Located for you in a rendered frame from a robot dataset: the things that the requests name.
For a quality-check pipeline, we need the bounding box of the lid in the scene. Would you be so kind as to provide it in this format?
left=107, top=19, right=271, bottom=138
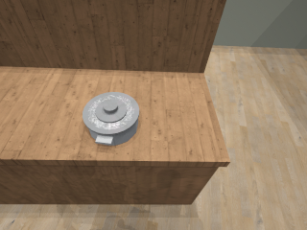
left=83, top=92, right=140, bottom=136

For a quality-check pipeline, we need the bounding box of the knob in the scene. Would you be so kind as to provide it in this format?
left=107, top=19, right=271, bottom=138
left=103, top=101, right=118, bottom=114

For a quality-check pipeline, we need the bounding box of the table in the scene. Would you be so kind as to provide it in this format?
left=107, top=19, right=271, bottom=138
left=0, top=0, right=230, bottom=205

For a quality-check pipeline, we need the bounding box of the pot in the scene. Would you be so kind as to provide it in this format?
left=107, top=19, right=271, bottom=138
left=89, top=119, right=138, bottom=146

